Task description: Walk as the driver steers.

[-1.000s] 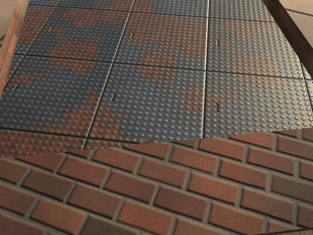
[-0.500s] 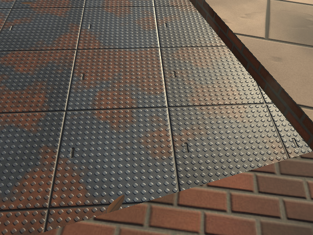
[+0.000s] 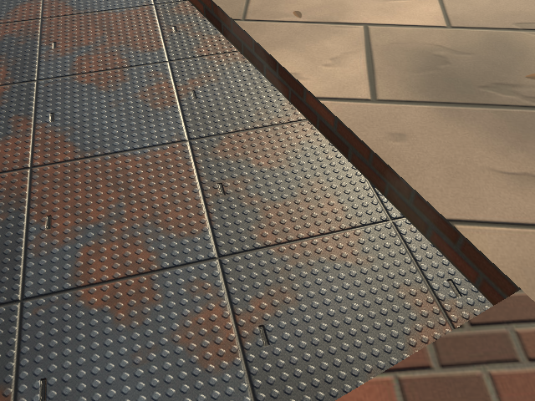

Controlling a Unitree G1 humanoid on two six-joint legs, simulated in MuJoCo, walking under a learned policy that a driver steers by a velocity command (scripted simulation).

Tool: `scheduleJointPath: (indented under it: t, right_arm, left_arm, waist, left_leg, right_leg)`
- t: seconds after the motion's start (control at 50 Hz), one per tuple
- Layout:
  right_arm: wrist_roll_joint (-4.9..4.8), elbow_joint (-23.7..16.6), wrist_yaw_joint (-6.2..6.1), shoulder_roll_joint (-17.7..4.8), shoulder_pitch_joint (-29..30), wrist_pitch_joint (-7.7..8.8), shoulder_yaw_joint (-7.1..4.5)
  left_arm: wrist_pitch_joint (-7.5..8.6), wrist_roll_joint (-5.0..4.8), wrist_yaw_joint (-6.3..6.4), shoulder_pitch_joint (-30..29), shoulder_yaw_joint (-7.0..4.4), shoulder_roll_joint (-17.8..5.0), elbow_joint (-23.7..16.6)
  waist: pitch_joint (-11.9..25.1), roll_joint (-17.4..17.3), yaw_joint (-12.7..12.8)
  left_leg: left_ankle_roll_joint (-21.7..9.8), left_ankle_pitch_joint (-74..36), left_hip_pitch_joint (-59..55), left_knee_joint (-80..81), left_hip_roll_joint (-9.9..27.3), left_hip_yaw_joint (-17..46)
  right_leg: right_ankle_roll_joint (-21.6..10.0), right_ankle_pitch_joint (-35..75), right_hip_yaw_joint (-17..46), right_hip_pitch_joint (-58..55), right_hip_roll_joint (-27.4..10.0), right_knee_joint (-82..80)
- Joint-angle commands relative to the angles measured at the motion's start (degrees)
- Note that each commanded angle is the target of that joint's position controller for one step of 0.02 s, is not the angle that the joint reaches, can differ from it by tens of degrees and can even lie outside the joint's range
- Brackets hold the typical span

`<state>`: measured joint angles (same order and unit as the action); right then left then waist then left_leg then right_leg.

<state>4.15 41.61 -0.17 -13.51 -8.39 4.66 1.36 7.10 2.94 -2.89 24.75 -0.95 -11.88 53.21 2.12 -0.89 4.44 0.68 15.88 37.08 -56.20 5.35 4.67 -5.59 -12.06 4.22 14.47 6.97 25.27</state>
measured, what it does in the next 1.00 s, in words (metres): walks ahead: left foot, then right foot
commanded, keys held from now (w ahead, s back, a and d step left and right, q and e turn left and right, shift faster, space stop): w+e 0.12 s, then w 0.06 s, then w+q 0.62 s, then q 0.20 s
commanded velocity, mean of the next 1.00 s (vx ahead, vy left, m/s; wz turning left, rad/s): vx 0.47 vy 0.00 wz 0.15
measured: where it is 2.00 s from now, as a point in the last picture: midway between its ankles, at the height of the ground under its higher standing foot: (288, 374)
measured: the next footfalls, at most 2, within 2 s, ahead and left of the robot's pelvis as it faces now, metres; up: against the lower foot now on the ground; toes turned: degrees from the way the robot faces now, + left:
left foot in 0.16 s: +0.23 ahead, +0.14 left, +0.00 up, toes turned -7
right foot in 0.62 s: +0.43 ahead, -0.11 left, +0.00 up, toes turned -2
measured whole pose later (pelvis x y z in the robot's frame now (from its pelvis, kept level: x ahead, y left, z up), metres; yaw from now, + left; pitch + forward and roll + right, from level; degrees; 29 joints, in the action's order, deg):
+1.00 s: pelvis +0.48 +0.00 -0.03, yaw +13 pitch +1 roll -5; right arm 5.1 43.5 5.4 -13.1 -5.6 3.5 -0.7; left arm 8.0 4.7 2.3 28.3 1.0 -9.7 50.6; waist 0.6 -4.9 5.5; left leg -2.6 -22.4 35.1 -34.2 7.2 1.4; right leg -0.8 -29.6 -15.7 6.0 1.4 35.2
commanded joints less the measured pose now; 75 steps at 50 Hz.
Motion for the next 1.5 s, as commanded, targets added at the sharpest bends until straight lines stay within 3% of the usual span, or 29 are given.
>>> scheduleJointPath:
  t: [0.02, 0.1, 0.16, 0.18, 0.2, 0.22, 0.3, 0.32, 0.34, 0.36, 0.38, 0.58, 0.62, 0.64, 0.68, 0.74, 0.82, 1.02, 1.04, 1.1, 1.16, 1.18, 1.2, 1.24, 1.28, 1.36, 1.4, 1.44, 1.5]
  right_arm:
    - [-0.78, -2.57, 0.65, -1.66, -1.16, -1.02, 0.39]
    - [-1.46, -4.78, 0.23, -4.96, 5.47, 0.77, -0.47]
    - [-2.69, -2.37, -0.65, -9.62, -4.56, 3.12, -2.6]
    - [-1.98, 0.45, -0.93, -13.14, -16.74, 3.79, -3.43]
    - [-0.98, 2.13, 0.25, -12.92, -22.55, 2.66, -3.31]
    - [-0.57, 2.57, 0.9, -10.16, -18.95, 2.73, -3.56]
    - [-1.44, 1.73, -0.43, -0.99, -9.26, 2.78, -0.93]
    - [-4.79, 2.61, 0.83, -6.97, -12.2, 2.21, -3.52]
    - [-4.95, 3.26, 1.36, -8.48, -13.1, 1.93, -4.09]
    - [-0.76, 2.63, 1.66, -3.81, -10.93, 3.44, -2.93]
    - [-0.75, 2.95, 1.82, -3.28, -11.98, 3.91, -3.14]
    - [-1.31, 5.55, 3.74, -9.31, -15.08, 2.21, -4.96]
    - [0.03, 3.97, 3.92, -5.73, -13.07, 2.67, -3.84]
    - [0.28, 1.55, 4.19, 3.96, -20.39, 3.98, -1.18]
    - [-1.39, 1.98, 3.35, -3.75, -10.43, 4.52, -3.39]
    - [1.29, 3.15, 1.68, -0.95, -9.44, 2.01, -2.68]
    - [1.06, 2.35, 5.94, 1.37, -6.81, 0.93, -1.39]
    - [1.94, -1.84, 5.26, -2.07, 8.7, -1.82, -2.74]
    - [-9.23, -5.5, 6.73, -3.13, 16.1, -2.96, -3.91]
    - [-7.37, -4.35, 8.3, -1.23, 13.8, -5.29, -3.95]
    - [-4.57, 5.81, 4.41, -7.8, -13.18, -5.07, -8.03]
    - [-2.85, 6.2, 3.26, -16.51, -16.63, -3.77, -9.03]
    - [-3.1, 4.75, 2.69, -17.98, -18.94, -3.46, -8.81]
    - [-3.37, 0.49, 0.16, -15.57, -8.96, -5.39, -7.55]
    - [-3.69, -2.51, -0.37, -11.31, 2.15, -6.5, -5.72]
    - [-3.01, -2.5, -0.73, -12.02, 3.34, -4.6, -5.35]
    - [-3.63, -1.75, -2.62, -8.63, 3.19, -5.35, -4.66]
    - [-3.63, -1.2, -3.06, -6.08, 2.28, -6.08, -4.06]
    - [-2.56, 1.08, -0.9, -4.04, -0.79, -5.48, -3.96]
  left_arm:
    - [1.74, -0.2, -1.29, -7.19, -2.82, -11.21, -6.87]
    - [0.23, -0.13, -2.19, -1.79, -3.79, -11.74, -7.43]
    - [-0.51, 1.01, -1.69, -4.59, -2.76, -8.6, -8.4]
    - [0.1, 1.3, -1.35, -1.04, -0.76, -1.31, -10.24]
    - [0.84, 1.5, -1.74, 0.87, -0.96, -1.99, -10.74]
    - [0.88, 1.19, -0.96, -6.69, -2.62, -7.75, -10.57]
    - [-0.95, 3.05, 1.7, -11.33, -0.58, -3.41, -11.77]
    - [-3.32, -2.33, 1.82, -11.47, -2.45, -7.54, -12.37]
    - [-4.65, -2.32, 1.78, -11.84, -2.11, -6.44, -13.15]
    - [-3.53, 2.2, 0.77, -11.5, 0.28, -1.91, -12.92]
    - [-3.44, 2.81, 0.59, -13.7, 0.24, -2.08, -13.21]
    - [-1.22, -0.49, 1.87, -23.92, -0.2, -5.94, -18.37]
    - [0.12, -0.9, 2.78, -6.06, -2.32, -10.29, -14.58]
    - [0.09, -0.23, 3.52, 7.19, -2.51, -13.94, -12.79]
    - [0.39, 0.26, 2.47, 2.41, -2.3, -9.25, -11.58]
    - [-0.29, -0.83, 3.38, -4.86, 0.67, -0.05, -12.4]
    - [1.29, 2.81, 5.54, -8.81, 0.57, 0.98, -12.13]
    - [1.45, 0.71, 6.16, 9.5, 1.82, -2.33, -1.63]
    - [-1.85, -6.98, 7.95, 2.34, -2.82, -11.56, -3.29]
    - [-5.21, -5.4, 9.3, 5.31, -3.14, -8.13, -4.57]
    - [-4.21, -5.04, 6.59, 2.43, -3.12, -6.82, -4.51]
    - [-2.79, -4.21, 5.22, 6.23, -1.88, -3.13, -6.51]
    - [-1.22, -5.59, 3.86, 3.33, -0.84, -6.67, -11.56]
    - [-1.43, -5.1, 4.48, -3.81, -0.14, -7.11, -16.81]
    - [-5.2, -3.78, 7.16, -4.09, -0.71, -6.77, -14.69]
    - [-7.5, -2.74, 9.2, -6.85, -2.66, -7.95, -15.68]
    - [-6.66, -1.84, 8.33, -9.57, -1.47, -3.48, -16.13]
    - [-6.62, -2.54, 6.63, -12.38, -0.5, -0.04, -16.25]
    - [-7.78, -3.27, 4.37, -10.57, -2.04, -3.66, -14.46]
  waist:
    - [-3.99, 3.97, -3.21]
    - [-2.39, 4.8, 0.27]
    - [1.98, 2.07, -6.27]
    - [13.9, -11.13, -8.15]
    - [16.13, -17.65, -10.16]
    - [0.31, -5.27, -10.53]
    - [-0.19, -1.37, -5.1]
    - [-2.25, 3.25, -4.02]
    - [-2.49, 1.51, -3.15]
    - [2.61, -6.73, -4.64]
    - [-0.53, -4.38, -6.13]
    - [-3.55, -3.85, -6.79]
    - [5.9, 3.79, 1.71]
    - [22.34, 17.76, 1.8]
    - [-0.89, 4.68, 1.64]
    - [-2.16, 4.02, -4.0]
    - [-3.01, 1.07, -5.17]
    - [-9.76, 0.98, 2.43]
    - [-13.07, 2.99, 2.92]
    - [-6.0, -0.47, 3.97]
    - [4.47, -3.27, -9.65]
    - [12.54, -16.22, -9.68]
    - [29.64, -15.62, -12.79]
    - [30.25, -1.21, -9.09]
    - [18.51, 7.62, -2.43]
    - [3.23, 0.93, 0.06]
    - [5.79, -1.77, -0.44]
    - [8.52, -6.89, -2.04]
    - [4.9, -9.7, -2.99]
  left_leg:
    - [2.98, -5.59, -16.44, 13.18, -2.31, -4.43]
    - [0.74, -9.84, -13.57, 27.23, -4.41, -3.91]
    - [-7.43, -15.45, -32.12, 28.36, -0.48, -1.6]
    - [-20.15, -27.01, -52.46, 29.82, 11.63, 14.61]
    - [-26.9, -8.16, -62.47, 38.18, 19.46, 37.95]
    - [-20.9, 4.4, -51.56, 40.73, 17.29, 33.39]
    - [-16.9, -4.06, -34.09, 46.9, 8.99, 16.06]
    - [-13.51, -21.19, -30.21, 44.41, 8.49, 13.42]
    - [-13.22, -30.43, -29.17, 43.45, 7.53, 10.41]
    - [-16.82, -20.0, -31.46, 46.02, 4.55, 7.14]
    - [-17.38, -15.45, -29.51, 46.96, 4.09, 7.63]
    - [-15.92, -13.13, -24.44, 37.4, 5.78, 12.4]
    - [-9.27, -13.73, -8.08, 13.91, -3.87, 5.33]
    - [-4.28, 19.94, 5.87, -6.25, -13.35, -0.21]
    - [-5.89, 11.22, 17.39, -18.07, -4.95, 3.17]
    - [-5.19, 1.56, 5.38, -12.67, 1.12, 1.76]
    - [-4.83, -18.8, 4.48, -0.06, 2.44, 2.21]
    - [-3.2, -38.35, 5.2, 29.81, 4.36, -3.27]
    - [-2.46, -36.35, 4.01, 27.77, -0.85, -1.87]
    - [-1.47, -36.24, -3.79, 30.81, -2.61, -6.48]
    - [-8.05, -55.26, -43.48, 37.99, -5.15, -8.73]
    - [-17.98, -98.21, -70.9, 17.43, 9.69, 5.6]
    - [-28.92, -99.17, -79.66, 15.93, 18.14, 18.91]
    - [-28.58, -63.17, -67.57, 24.9, 19.9, 23.18]
    - [-25.61, -38.45, -36.75, 33.05, 21.04, 25.22]
    - [-19.0, -27.14, -10.19, 36.1, 5.71, 11.11]
    - [-15.53, -25.22, -12.28, 34.41, 1.1, 3.85]
    - [-15.06, -16.35, -12.62, 35.92, 2.0, 2.96]
    - [-12.72, 5.56, -8.81, 36.92, 4.28, 5.27]
  right_leg:
    - [-9.44, -3.45, 12.63, 16.07, -10.96, -13.9]
    - [-10.76, 1.89, 20.15, 0.25, -15.29, -6.73]
    - [-3.98, 3.3, 18.97, 5.95, -10.85, 6.9]
    - [1.97, -8.46, 8.81, 16.67, -0.53, 27.84]
    - [4.18, -24.05, 6.65, 35.6, 2.38, 42.86]
    - [3.25, -16.95, 6.97, 44.46, -1.8, 49.42]
    - [4.73, -5.14, 2.81, 31.63, -10.88, 42.09]
    - [5.04, -3.59, -1.87, 27.01, -9.96, 38.27]
    - [5.5, -2.4, -2.79, 26.17, -9.68, 35.76]
    - [7.37, -0.31, -1.29, 26.11, -11.3, 31.41]
    - [8.01, 2.06, -2.68, 25.24, -11.16, 26.06]
    - [3.34, 6.62, -6.67, 4.25, -7.7, 4.0]
    - [-4.23, 11.54, -1.82, -25.65, -12.68, 5.92]
    - [-20.76, 21.28, 23.7, -48.23, -30.6, 0.81]
    - [-14.38, -3.68, 24.49, -23.66, -31.74, -8.94]
    - [-9.0, -0.33, 10.19, -8.32, -25.73, -13.55]
    - [-6.46, 11.95, -2.94, -5.61, -20.84, -12.45]
    - [-1.77, 2.49, -6.3, -11.48, -23.91, 6.66]
    - [-1.65, 9.07, -8.69, -3.76, -22.56, 15.04]
    - [0.62, 8.0, -12.18, -3.85, -23.12, 27.69]
    - [6.65, 2.62, -18.48, 15.06, -16.05, 61.12]
    - [11.63, -45.32, -15.25, 42.02, -9.46, 93.07]
    - [13.06, -43.34, -3.25, 47.1, -9.73, 100.68]
    - [12.44, -32.4, 1.82, 50.95, -12.7, 99.84]
    - [12.9, -21.65, 1.5, 39.67, -14.08, 87.18]
    - [11.66, -3.43, -0.08, 28.62, -10.35, 64.06]
    - [12.06, 5.76, -1.81, 21.08, -10.37, 41.0]
    - [12.22, 8.08, -2.45, 11.28, -10.45, 28.69]
    - [8.96, 2.8, -4.91, 0.34, -9.13, 16.62]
